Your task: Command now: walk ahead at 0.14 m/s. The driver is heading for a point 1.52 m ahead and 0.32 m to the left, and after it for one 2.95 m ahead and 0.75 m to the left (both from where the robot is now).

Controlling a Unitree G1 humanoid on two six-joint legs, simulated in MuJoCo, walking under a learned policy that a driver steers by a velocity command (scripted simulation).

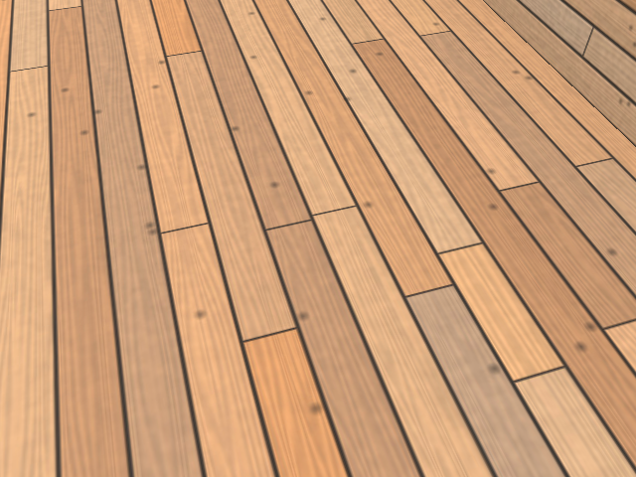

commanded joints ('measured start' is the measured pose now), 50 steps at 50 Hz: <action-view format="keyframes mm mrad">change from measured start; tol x32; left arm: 1 -15 90 15 -34 -9 -22 0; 37 351 2 -35 10 3 -107 -55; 50 -113 99 21 -155 -2 -104 -41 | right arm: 1 86 -189 -45 -14 15 -2 -12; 30 -387 -85 -27 -266 27 -83 70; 37 216 -278 -104 -113 2 -74 60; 50 51 -164 -55 -84 -4 -93 31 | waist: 1 -34 146 63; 13 130 -318 -41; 31 55 -74 114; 37 -110 247 -469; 50 -6 45 35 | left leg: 1 -44 182 -267 -278 -515 125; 10 -198 172 -159 -198 -176 127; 15 -704 87 -111 704 -95 63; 32 -403 54 26 25 291 52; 35 123 13 39 52 239 126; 37 661 418 -757 -155 -109 342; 42 9 246 -279 -336 151 201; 50 -13 197 -106 -413 295 195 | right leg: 1 -156 67 -122 124 -212 -35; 6 -322 -77 -77 277 -225 -87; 10 181 43 -209 -36 61 -64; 13 392 -394 597 -361 -319 -294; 34 344 -235 -88 -87 929 -153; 36 -166 -72 -135 525 488 -73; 37 -364 73 -16 769 -288 -55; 50 -458 -157 -69 295 323 -38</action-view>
